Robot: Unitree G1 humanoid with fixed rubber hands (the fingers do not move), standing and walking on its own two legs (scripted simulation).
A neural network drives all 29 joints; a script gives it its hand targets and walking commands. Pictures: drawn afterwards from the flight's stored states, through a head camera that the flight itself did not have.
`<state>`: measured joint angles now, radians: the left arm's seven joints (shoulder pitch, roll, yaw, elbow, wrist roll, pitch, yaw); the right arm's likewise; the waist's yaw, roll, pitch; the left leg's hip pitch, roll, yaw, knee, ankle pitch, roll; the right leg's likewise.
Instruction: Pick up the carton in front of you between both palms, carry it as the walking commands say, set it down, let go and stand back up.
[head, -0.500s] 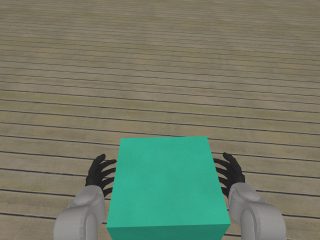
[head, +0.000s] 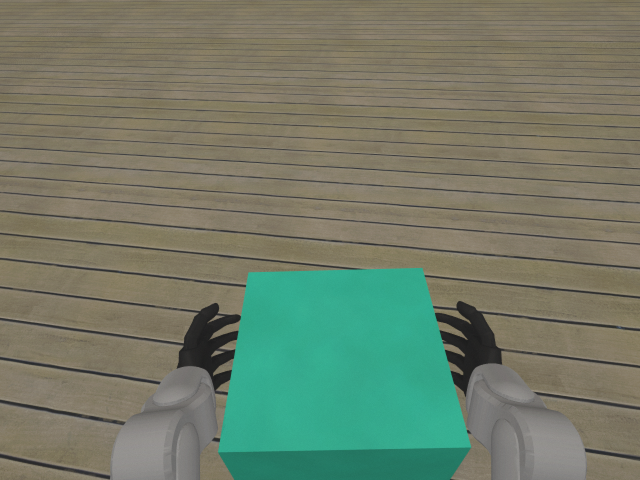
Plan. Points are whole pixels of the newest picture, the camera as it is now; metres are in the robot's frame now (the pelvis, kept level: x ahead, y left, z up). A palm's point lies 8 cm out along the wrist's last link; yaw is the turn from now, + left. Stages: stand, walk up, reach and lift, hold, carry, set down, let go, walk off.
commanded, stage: carry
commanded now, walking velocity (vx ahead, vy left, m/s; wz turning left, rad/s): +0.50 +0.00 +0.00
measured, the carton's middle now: (338, 398) +0.24 +0.00 -0.01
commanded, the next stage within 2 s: none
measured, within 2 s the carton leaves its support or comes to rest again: neither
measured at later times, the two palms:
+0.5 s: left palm (231, 200) +0.52 +0.16 +0.08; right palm (421, 196) +0.51 -0.14 +0.09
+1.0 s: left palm (248, 161) +0.61 +0.14 +0.10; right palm (423, 160) +0.59 -0.16 +0.10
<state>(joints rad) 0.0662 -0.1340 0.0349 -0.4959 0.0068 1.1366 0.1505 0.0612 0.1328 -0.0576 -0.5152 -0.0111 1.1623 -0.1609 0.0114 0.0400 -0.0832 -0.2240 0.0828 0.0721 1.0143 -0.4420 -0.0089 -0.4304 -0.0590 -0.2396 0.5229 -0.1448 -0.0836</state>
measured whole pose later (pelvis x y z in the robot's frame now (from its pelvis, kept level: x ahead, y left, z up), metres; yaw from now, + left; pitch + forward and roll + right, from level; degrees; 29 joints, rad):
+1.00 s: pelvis +0.38 +0.00 +0.01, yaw -3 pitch +3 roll +0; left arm 0.06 -0.13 0.05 -0.50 0.03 1.17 0.14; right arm 0.05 0.13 -0.04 -0.49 -0.02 1.17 -0.15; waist 0.00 0.00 -0.14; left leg -0.31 0.06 0.21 0.51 -0.25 0.03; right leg -0.16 -0.06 -0.14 0.48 -0.36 0.02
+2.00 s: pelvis +0.33 +0.00 +0.01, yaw -3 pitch +2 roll +0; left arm -0.16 -0.13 0.13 0.06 0.21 0.82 0.04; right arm -0.16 0.13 -0.13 0.07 -0.21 0.82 -0.05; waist 0.00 0.00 -0.07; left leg -0.35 0.07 0.20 0.48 -0.16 0.03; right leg -0.23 -0.05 -0.14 0.50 -0.30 0.00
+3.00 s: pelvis +0.32 +0.00 +0.02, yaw -6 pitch -6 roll +0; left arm -0.26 -0.15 0.20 0.22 0.29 0.72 0.02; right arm -0.27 0.15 -0.22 0.27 -0.27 0.69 -0.02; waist 0.00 -0.03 0.04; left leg -0.14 0.01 0.00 0.36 -0.12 -0.01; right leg -0.04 0.02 0.03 0.39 -0.25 -0.01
